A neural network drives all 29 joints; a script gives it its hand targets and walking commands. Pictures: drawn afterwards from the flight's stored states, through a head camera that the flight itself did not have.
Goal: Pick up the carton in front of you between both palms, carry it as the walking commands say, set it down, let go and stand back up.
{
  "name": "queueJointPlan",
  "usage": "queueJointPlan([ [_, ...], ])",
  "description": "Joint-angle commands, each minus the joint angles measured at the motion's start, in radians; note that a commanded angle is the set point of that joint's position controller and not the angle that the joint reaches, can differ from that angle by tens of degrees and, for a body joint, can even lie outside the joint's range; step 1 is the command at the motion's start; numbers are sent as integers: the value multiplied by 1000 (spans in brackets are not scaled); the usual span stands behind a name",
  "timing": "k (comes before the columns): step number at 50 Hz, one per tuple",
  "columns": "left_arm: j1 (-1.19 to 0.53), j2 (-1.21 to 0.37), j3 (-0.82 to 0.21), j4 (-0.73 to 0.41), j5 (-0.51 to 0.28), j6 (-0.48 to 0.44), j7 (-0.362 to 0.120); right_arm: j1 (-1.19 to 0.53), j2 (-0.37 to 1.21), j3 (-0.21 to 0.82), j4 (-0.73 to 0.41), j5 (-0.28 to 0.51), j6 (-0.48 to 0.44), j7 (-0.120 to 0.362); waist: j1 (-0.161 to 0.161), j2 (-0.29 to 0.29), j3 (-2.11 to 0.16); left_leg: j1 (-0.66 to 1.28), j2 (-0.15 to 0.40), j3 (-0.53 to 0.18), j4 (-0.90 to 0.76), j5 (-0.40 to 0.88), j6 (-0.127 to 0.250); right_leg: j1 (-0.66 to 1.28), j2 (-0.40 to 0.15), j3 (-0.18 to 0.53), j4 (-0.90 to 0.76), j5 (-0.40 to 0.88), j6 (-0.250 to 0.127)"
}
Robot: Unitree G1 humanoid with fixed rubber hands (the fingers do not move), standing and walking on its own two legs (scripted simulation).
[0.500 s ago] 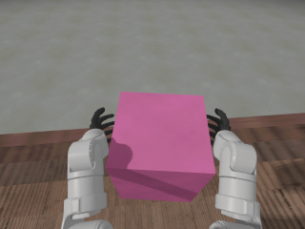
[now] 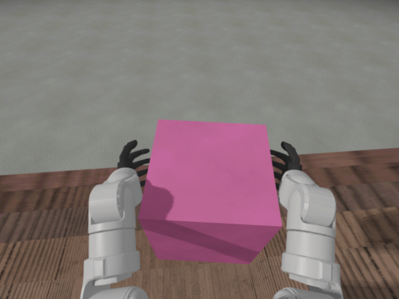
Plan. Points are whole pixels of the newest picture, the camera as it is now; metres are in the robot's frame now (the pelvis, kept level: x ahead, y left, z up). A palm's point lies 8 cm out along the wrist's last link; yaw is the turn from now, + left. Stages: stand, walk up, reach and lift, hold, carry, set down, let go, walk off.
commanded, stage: carry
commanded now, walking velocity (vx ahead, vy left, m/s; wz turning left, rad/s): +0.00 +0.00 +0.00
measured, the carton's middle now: (207, 197) +0.32 +0.00 +0.04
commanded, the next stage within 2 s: none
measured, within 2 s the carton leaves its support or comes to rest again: neither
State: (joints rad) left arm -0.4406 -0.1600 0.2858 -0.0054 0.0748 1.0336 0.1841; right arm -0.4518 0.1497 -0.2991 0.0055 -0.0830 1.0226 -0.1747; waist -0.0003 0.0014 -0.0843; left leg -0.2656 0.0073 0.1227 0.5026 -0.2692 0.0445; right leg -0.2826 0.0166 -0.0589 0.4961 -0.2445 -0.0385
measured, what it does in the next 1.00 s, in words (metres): stands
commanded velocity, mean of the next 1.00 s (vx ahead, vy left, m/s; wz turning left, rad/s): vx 0.15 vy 0.00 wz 0.00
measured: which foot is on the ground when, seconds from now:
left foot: down 0.00-0.98, up 1.00-1.00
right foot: down 0.00-1.00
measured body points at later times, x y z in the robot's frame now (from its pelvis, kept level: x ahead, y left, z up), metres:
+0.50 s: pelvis +0.00 +0.00 +0.00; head -0.02 +0.00 +0.45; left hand +0.33 +0.16 +0.10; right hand +0.33 -0.16 +0.11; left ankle +0.00 +0.09 -0.74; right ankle +0.01 -0.10 -0.74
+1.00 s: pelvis +0.03 -0.01 -0.01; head +0.00 -0.02 +0.43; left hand +0.36 +0.14 +0.09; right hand +0.37 -0.17 +0.09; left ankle +0.00 +0.09 -0.73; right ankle +0.01 -0.10 -0.74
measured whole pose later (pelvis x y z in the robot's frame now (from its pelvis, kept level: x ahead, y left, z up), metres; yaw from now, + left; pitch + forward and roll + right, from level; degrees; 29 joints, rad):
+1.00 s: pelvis +0.03 -0.01 -0.01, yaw +0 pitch +3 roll -1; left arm -0.44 -0.17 0.30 0.05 0.08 1.02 0.19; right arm -0.44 0.14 -0.29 0.05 -0.08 1.02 -0.19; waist 0.00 0.04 -0.15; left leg -0.34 0.03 0.09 0.71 -0.42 0.04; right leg -0.32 0.04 -0.08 0.63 -0.36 -0.06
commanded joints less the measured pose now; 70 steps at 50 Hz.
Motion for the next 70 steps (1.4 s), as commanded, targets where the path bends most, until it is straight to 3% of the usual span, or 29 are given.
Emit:
queueJointPlan([
  [1,-585,-747,-588,-43,-146,-15,-1,-555,760,598,-34,150,-1,1,0,-1,-304,109,142,-138,-59,227,19,108,-141,130,-45,259,-37],
  [36,-592,-750,-584,-37,-143,-12,0,-562,763,594,-29,149,2,1,-1,0,-303,107,144,-142,-68,226,23,107,-141,129,-49,239,-34],
  [38,-593,-751,-585,-36,-144,-14,-1,-571,768,595,-31,152,1,2,0,22,-311,104,129,-151,-82,8,40,84,-115,112,-25,13,-45],
  [40,-597,-744,-579,-20,-135,-14,0,-566,761,585,-11,146,2,0,-15,49,-257,76,161,-243,-125,-293,83,-34,-81,109,29,-227,-60],
  [42,-600,-735,-564,5,-124,-15,0,-574,757,579,6,139,1,-3,-33,98,-189,100,234,-376,-190,-406,136,-184,-36,49,137,-219,-53],
  [44,-598,-732,-553,24,-120,-17,2,-577,756,582,21,141,-1,-5,-36,118,-169,133,291,-431,-174,-314,179,-253,-16,9,154,-177,-52],
  [45,-599,-734,-548,28,-119,-20,3,-579,760,587,20,147,-4,-7,-35,109,-185,131,290,-411,-143,-231,179,-228,-13,8,129,-169,-54],
  [47,-602,-741,-543,34,-120,-26,6,-586,772,603,6,160,-13,-10,-21,78,-226,69,248,-305,-58,-76,141,-85,-17,31,57,-137,-67],
  [48,-585,-740,-540,43,-118,-29,7,-601,773,609,-5,165,-17,-12,3,35,-238,-37,196,-229,38,-47,100,45,-49,106,16,-125,-92],
  [49,-568,-732,-540,46,-115,-33,10,-610,781,615,-21,170,-18,-12,25,-130,-255,-193,79,-97,250,-62,32,195,-172,321,-57,0,-149],
  [50,-547,-715,-534,50,-111,-36,12,-608,781,615,-22,171,-18,-12,44,-252,-231,-429,2,-31,369,-218,-13,352,-288,521,-95,147,-227],
  [51,-560,-713,-542,33,-119,-38,13,-616,772,608,-17,167,-24,-14,70,-220,-213,-569,-8,-78,458,-350,-13,435,-338,594,-91,267,-288],
  [52,-563,-724,-558,19,-134,-40,11,-595,768,594,-9,161,-29,-15,73,-123,-225,-604,13,-118,493,-324,-11,459,-347,585,-68,322,-296],
  [53,-586,-741,-583,-20,-158,-49,8,-573,768,582,-12,157,-34,-16,68,-69,-248,-603,27,-129,491,-271,-11,466,-342,542,-54,337,-275],
  [54,-617,-755,-606,-57,-178,-58,4,-559,775,573,-14,151,-39,-16,63,-60,-272,-571,36,-129,459,-215,-16,450,-329,488,-57,333,-245],
  [56,-639,-767,-638,-108,-206,-76,-2,-541,778,576,-29,144,-50,-18,60,-109,-299,-483,22,-94,455,-136,-29,387,-284,388,-67,358,-209],
  [58,-617,-757,-655,-124,-217,-84,-5,-514,765,582,-43,135,-59,-19,66,-118,-287,-443,16,-78,391,-66,-30,354,-256,321,-71,384,-190],
  [59,-599,-746,-656,-115,-214,-84,-5,-497,762,586,-36,123,-61,-20,71,-117,-298,-438,28,-77,459,49,-22,356,-254,286,-38,449,-187],
  [63,-529,-730,-657,-96,-203,-80,0,-454,711,586,-62,122,-59,-16,74,-116,-267,-440,20,-58,393,63,-10,348,-234,234,43,547,-168],
  [64,-491,-718,-650,-60,-189,-72,2,-430,695,581,-38,115,-52,-16,114,-138,-203,-613,72,-150,336,190,-12,465,-236,281,69,463,-162],
  [66,-478,-719,-650,-53,-189,-73,6,-432,686,573,-54,122,-51,-13,148,-105,-178,-680,70,-140,196,285,-23,528,-218,295,136,419,-144],
  [67,-484,-722,-656,-52,-191,-74,8,-429,678,564,-50,120,-52,-12,152,-94,-185,-607,62,-129,154,334,-19,478,-211,284,156,406,-134],
  [68,-463,-736,-660,-38,-188,-73,9,-421,676,553,-46,121,-52,-12,153,-18,-142,-445,67,-135,-18,501,-26,304,-170,228,155,216,-106],
  [69,-501,-742,-667,-54,-188,-74,9,-408,676,548,-35,113,-51,-13,130,-44,-141,-276,49,-85,-75,576,-28,192,-160,205,143,134,-85],
  [70,-515,-752,-674,-59,-190,-75,8,-414,671,544,-37,113,-53,-12,99,-93,-135,-175,62,-83,-81,607,-29,138,-165,204,164,115,-75],
])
